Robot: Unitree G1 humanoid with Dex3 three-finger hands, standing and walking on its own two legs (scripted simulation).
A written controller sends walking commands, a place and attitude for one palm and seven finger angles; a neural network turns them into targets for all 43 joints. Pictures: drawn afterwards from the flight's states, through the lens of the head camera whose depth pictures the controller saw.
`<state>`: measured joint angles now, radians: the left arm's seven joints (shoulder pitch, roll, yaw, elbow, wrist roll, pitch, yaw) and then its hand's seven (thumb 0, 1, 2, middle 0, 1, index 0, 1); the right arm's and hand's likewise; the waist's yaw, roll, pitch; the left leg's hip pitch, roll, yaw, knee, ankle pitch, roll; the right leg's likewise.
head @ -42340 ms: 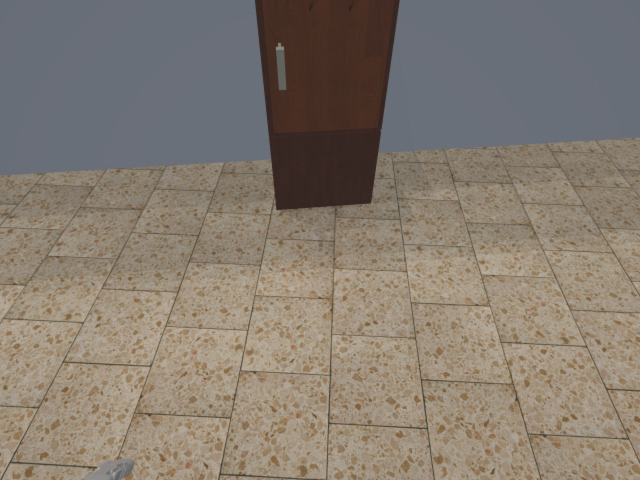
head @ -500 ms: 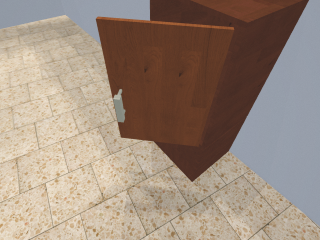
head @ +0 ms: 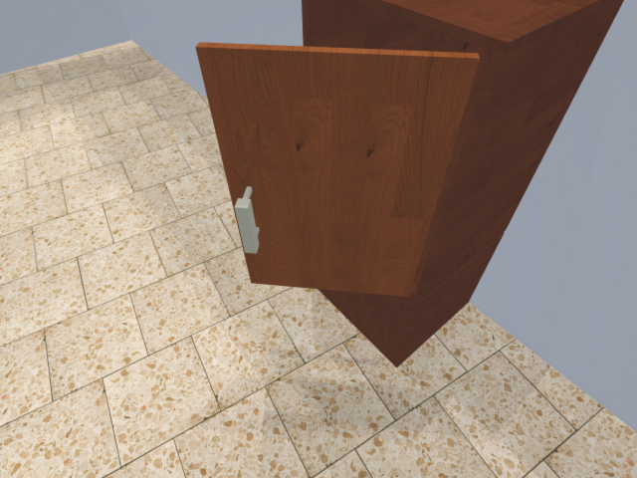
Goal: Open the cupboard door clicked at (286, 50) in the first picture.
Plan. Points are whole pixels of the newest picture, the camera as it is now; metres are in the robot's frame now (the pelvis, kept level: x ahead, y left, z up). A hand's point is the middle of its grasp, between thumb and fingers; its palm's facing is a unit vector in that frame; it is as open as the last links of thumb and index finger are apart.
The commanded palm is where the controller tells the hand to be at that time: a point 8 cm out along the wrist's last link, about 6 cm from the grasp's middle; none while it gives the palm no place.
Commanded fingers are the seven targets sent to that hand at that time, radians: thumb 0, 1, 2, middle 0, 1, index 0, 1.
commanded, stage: look again from close up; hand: left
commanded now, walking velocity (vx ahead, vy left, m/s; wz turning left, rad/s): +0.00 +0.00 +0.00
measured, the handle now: (250, 219) +0.60 +0.18 -0.08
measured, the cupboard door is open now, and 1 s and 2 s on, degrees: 44 44 44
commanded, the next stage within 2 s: come to a stop and stand still in 0.10 s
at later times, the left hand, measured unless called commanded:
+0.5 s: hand out of the picture +0.05 +0.20 -0.17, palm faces +0.00 -0.97 -0.26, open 7.4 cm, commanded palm none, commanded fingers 0.00 0.90 0.90 -0.20 -0.30 -0.20 -0.30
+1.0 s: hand out of the picture +0.04 +0.19 -0.16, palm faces -0.02 -0.96 -0.27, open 7.4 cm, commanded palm none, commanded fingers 0.00 0.90 0.90 -0.20 -0.30 -0.20 -0.30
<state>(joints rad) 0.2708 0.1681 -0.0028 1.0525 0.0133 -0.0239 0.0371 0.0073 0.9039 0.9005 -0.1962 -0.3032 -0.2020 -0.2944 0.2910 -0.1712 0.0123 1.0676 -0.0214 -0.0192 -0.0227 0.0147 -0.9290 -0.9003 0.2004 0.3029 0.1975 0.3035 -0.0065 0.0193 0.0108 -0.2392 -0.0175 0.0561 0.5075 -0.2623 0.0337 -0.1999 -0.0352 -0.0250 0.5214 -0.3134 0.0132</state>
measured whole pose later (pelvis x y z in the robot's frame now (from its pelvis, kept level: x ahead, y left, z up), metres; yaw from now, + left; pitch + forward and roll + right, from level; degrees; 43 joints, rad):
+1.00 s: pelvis +0.00 -0.01 +0.00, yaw +0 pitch -1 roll +0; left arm 0.24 0.19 -0.03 1.05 0.01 -0.02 0.03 0.01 0.90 0.90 -0.20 -0.30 -0.20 -0.29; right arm 0.22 -0.22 0.01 1.03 -0.02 -0.01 -0.02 0.00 -0.91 -0.90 0.20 0.30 0.20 0.30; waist -0.01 0.04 0.03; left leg -0.22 0.00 0.05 0.51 -0.27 0.02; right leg -0.17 -0.02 -0.03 0.51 -0.32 0.00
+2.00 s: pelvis +0.02 -0.03 +0.01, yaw +0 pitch +0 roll +1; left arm 0.18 0.26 -0.01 1.09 0.01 -0.02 0.01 0.01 0.90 0.90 -0.20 -0.30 -0.20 -0.29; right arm 0.14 -0.24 0.01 1.11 -0.02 -0.02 -0.02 0.00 -0.91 -0.90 0.20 0.30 0.20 0.30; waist 0.01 -0.01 0.03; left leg -0.16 0.01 0.04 0.40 -0.23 -0.01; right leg -0.13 0.00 -0.04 0.42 -0.29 -0.02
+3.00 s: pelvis -0.06 +0.01 -0.11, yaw +0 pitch +17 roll -4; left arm 0.22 0.34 0.30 0.19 -0.33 -0.40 -0.48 0.01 -0.07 0.49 -0.26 -0.93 -0.27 -0.92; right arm 0.25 -0.27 0.01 0.56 0.03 -0.23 -0.06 0.01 -0.90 -0.90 0.20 0.30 0.20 0.30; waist -0.01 0.02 -0.14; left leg -1.09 0.02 0.00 1.28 -0.50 0.05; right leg -0.99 -0.02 -0.08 1.22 -0.53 0.01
